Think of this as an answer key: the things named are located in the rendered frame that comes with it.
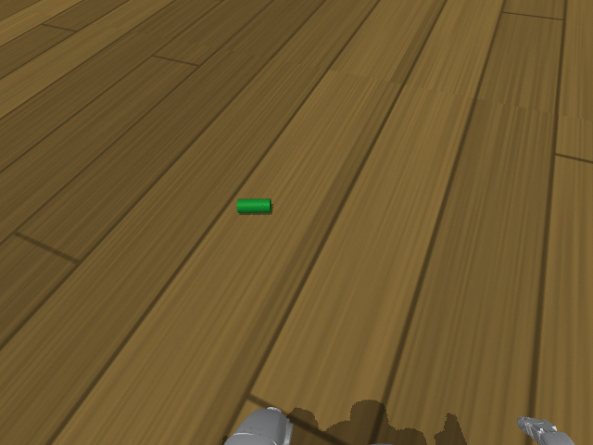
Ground can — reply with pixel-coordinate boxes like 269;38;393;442
237;198;271;213

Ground right robot hand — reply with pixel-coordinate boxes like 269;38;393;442
517;416;575;445

